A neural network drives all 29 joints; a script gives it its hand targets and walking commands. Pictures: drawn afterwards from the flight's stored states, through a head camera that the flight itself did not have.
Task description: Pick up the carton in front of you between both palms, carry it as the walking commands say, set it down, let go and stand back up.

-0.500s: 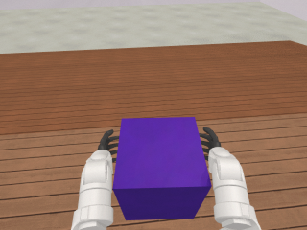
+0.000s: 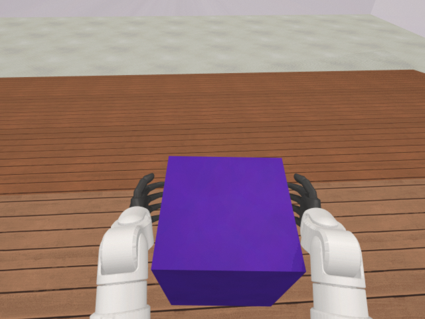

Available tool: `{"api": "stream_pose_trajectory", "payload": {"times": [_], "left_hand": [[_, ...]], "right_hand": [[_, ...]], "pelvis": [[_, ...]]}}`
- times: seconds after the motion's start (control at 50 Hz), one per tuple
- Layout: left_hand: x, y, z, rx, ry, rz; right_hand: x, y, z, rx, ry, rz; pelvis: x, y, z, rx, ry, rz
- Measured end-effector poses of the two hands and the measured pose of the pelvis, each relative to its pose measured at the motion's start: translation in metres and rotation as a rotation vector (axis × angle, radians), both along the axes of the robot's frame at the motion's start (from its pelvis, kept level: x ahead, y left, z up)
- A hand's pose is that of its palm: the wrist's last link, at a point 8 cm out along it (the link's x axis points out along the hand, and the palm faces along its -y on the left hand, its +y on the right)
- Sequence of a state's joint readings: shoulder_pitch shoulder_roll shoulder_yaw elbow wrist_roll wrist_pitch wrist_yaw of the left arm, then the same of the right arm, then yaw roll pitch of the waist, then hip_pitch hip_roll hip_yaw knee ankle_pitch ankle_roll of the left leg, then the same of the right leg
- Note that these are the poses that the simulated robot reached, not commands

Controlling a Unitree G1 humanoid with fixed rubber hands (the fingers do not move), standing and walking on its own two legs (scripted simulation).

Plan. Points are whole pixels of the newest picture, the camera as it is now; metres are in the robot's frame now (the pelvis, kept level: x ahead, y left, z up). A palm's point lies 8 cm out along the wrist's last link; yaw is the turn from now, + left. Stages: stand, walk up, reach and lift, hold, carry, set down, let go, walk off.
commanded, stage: carry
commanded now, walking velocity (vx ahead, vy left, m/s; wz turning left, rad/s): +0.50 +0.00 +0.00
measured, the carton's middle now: (223, 236) +0.28 -0.01 +0.03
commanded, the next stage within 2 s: none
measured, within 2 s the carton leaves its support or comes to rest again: neither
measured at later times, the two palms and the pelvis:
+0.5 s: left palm (161, 142) +0.48 +0.13 +0.10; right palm (282, 132) +0.52 -0.17 +0.11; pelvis +0.27 -0.04 +0.01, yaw +2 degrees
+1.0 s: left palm (172, 83) +0.85 +0.14 +0.08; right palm (258, 85) +0.82 -0.15 +0.09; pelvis +0.61 +0.02 +0.02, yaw -4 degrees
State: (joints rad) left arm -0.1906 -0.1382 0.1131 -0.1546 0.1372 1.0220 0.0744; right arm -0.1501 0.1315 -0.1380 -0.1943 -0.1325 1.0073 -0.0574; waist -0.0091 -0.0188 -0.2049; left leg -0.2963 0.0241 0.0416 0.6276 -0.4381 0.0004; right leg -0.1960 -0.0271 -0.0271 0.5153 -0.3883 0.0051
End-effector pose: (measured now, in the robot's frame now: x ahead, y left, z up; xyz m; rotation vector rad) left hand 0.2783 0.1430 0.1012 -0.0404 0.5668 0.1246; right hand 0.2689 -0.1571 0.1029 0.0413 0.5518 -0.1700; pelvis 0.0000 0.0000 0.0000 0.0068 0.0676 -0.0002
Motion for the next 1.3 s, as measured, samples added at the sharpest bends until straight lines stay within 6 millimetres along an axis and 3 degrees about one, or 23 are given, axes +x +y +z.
{"api": "stream_pose_trajectory", "payload": {"times": [0.1, 0.24, 0.34, 0.44, 0.52, 0.6, 0.66, 0.8, 0.88, 1.02, 1.18, 1.3], "left_hand": [[0.032, 0.01, -0.005, -0.014, 0.024, 0.03], [0.096, -0.017, -0.006, -0.006, 0.095, -0.045], [0.147, -0.03, -0.012, -0.011, 0.05, -0.013], [0.177, -0.016, -0.009, -0.03, 0.102, 0.111], [0.218, -0.01, 0.007, -0.028, 0.076, 0.153], [0.277, -0.012, 0.016, -0.016, 0.049, 0.12], [0.327, -0.013, 0.012, -0.013, 0.047, 0.078], [0.449, -0.003, -0.034, -0.036, 0.095, 0.0], [0.501, -0.001, -0.038, -0.026, 0.172, -0.046], [0.585, 0.001, -0.014, -0.033, 0.13, -0.066], [0.695, -0.001, 0.0, -0.039, 0.047, -0.002], [0.817, -0.028, -0.005, -0.021, -0.021, 0.013]], "right_hand": [[0.038, 0.009, -0.002, 0.028, 0.022, -0.004], [0.077, -0.014, -0.013, 0.075, 0.091, -0.092], [0.139, -0.028, -0.017, 0.077, 0.047, -0.062], [0.207, -0.014, -0.007, 0.059, 0.103, 0.055], [0.259, -0.008, 0.007, 0.052, 0.078, 0.101], [0.306, -0.011, 0.009, 0.059, 0.05, 0.072], [0.342, -0.012, 0.002, 0.061, 0.046, 0.03], [0.442, -0.002, -0.033, 0.035, 0.091, -0.049], [0.482, 0.0, -0.036, 0.04, 0.168, -0.097], [0.563, 0.003, -0.006, 0.025, 0.127, -0.113], [0.69, -0.001, 0.007, 0.017, 0.046, -0.045], [0.814, -0.029, -0.011, 0.053, -0.023, -0.037]], "pelvis": [[0.045, 0.007, -0.004, 0.025, 0.026, -0.057], [0.117, -0.001, 0.005, -0.03, 0.054, -0.052], [0.177, -0.023, -0.011, -0.036, 0.013, 0.003], [0.232, -0.036, 0.004, -0.011, 0.014, 0.032], [0.28, -0.038, 0.015, 0.017, 0.019, 0.022], [0.332, -0.032, 0.015, 0.029, 0.011, 0.006], [0.375, -0.023, 0.008, 0.028, 0.005, -0.004], [0.489, 0.003, -0.022, 0.033, -0.017, -0.057], [0.534, 0.014, -0.006, 0.003, -0.011, -0.085], [0.621, 0.017, 0.019, -0.044, -0.007, -0.07], [0.737, -0.001, 0.011, -0.038, -0.018, -0.052], [0.833, -0.026, -0.022, -0.02, -0.026, -0.022]]}}
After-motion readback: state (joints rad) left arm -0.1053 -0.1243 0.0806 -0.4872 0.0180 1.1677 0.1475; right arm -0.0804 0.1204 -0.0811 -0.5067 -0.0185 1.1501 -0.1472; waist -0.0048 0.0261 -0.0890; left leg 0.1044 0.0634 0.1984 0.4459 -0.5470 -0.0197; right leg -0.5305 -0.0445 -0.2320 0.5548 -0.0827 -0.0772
